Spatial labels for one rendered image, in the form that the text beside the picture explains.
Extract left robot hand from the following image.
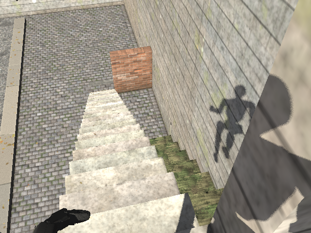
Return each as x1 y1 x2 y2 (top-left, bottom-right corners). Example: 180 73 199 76
33 208 90 233

